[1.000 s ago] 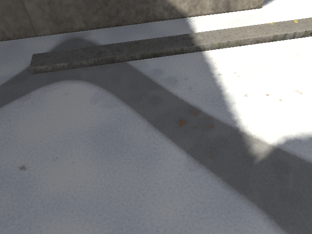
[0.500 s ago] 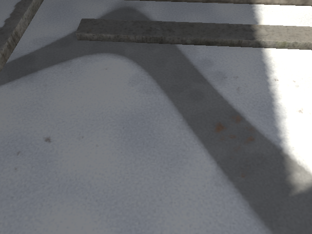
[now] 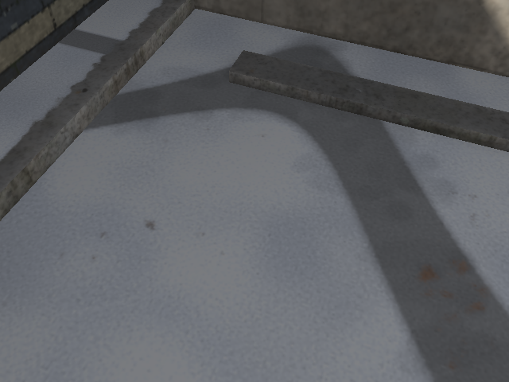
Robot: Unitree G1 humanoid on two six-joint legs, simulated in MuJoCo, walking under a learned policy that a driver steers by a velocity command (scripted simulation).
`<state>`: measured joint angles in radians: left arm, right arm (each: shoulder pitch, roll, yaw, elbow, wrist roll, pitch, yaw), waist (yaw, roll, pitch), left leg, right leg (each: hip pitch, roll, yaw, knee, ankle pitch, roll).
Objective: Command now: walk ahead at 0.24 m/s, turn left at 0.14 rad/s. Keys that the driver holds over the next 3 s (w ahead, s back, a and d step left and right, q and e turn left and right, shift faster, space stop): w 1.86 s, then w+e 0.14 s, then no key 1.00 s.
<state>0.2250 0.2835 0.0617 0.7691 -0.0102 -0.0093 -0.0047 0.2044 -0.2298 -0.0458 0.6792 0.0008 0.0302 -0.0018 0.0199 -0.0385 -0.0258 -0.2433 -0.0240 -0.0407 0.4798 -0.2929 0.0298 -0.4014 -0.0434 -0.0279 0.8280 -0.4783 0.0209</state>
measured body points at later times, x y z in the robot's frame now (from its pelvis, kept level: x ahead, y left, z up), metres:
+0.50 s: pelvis +0.16 -0.06 +0.01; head +0.18 -0.08 +0.46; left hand +0.21 +0.20 -0.10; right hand +0.30 -0.33 -0.11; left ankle +0.21 +0.11 -0.66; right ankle +0.13 -0.14 -0.74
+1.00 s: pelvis +0.44 -0.01 +0.00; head +0.47 +0.00 +0.45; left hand +0.55 +0.27 -0.11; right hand +0.54 -0.28 -0.11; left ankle +0.47 +0.07 -0.74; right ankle +0.41 -0.16 -0.65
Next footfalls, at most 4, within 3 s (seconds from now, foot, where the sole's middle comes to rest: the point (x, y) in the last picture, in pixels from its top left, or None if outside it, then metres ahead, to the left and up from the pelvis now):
0.28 right None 0.17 -0.14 -0.77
0.82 left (233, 379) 0.51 0.07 -0.77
1.34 right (320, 284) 0.80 -0.17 -0.77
1.90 left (242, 206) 1.09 0.07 -0.77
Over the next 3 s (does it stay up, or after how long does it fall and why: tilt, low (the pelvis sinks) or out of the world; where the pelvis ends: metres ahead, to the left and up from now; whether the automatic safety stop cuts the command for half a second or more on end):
stays up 1.19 -0.02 0.00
